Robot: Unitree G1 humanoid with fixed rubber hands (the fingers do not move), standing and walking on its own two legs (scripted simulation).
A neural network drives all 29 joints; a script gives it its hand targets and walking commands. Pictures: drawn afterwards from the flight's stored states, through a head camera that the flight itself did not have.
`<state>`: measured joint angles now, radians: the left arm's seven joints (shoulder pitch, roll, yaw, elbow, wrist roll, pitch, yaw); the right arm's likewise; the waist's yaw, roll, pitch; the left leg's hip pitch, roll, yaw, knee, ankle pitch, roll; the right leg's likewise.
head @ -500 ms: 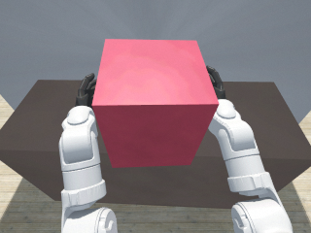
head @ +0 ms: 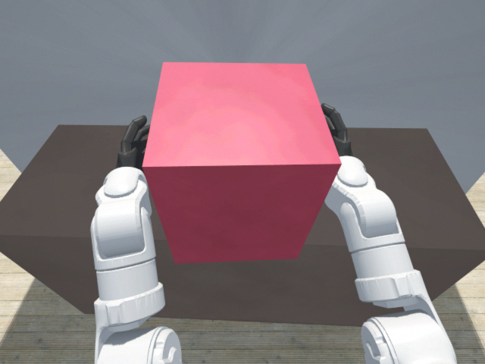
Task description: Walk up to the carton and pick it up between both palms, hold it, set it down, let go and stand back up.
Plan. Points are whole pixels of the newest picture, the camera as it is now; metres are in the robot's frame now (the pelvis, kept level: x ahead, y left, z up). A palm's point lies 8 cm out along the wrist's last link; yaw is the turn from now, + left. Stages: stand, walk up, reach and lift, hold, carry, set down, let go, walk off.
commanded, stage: hold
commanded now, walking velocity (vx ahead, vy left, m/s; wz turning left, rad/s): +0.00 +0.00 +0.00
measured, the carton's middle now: (236, 169) +0.37 +0.00 +0.14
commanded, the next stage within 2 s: set down in 1.22 s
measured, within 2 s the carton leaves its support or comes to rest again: neither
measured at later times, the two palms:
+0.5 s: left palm (134, 171) +0.34 +0.15 +0.17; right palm (337, 157) +0.35 -0.16 +0.16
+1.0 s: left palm (133, 171) +0.34 +0.15 +0.17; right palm (336, 157) +0.35 -0.16 +0.16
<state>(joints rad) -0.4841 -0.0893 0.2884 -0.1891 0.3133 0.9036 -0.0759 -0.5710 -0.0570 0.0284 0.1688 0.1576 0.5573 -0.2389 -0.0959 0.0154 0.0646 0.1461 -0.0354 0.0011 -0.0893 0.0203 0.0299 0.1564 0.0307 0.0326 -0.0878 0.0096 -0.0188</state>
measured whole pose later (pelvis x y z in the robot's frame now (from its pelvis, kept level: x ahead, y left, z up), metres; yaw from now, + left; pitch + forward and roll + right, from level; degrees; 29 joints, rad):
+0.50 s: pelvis +0.00 +0.00 +0.00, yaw +0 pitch -4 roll +0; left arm -0.49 -0.09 0.29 -0.18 0.31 0.90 -0.08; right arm -0.57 -0.06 0.03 0.18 0.16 0.55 -0.24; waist -0.09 0.01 0.07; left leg 0.14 -0.03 0.00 -0.09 0.02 0.03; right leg 0.15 0.03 0.03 -0.09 0.01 -0.02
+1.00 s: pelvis +0.00 +0.00 +0.00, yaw +0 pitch -5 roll +0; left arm -0.48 -0.09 0.29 -0.18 0.31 0.91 -0.08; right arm -0.57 -0.06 0.03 0.17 0.16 0.56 -0.25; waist -0.09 0.01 0.06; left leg 0.15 -0.03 0.00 -0.09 0.02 0.03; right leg 0.16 0.03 0.03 -0.09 0.01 -0.02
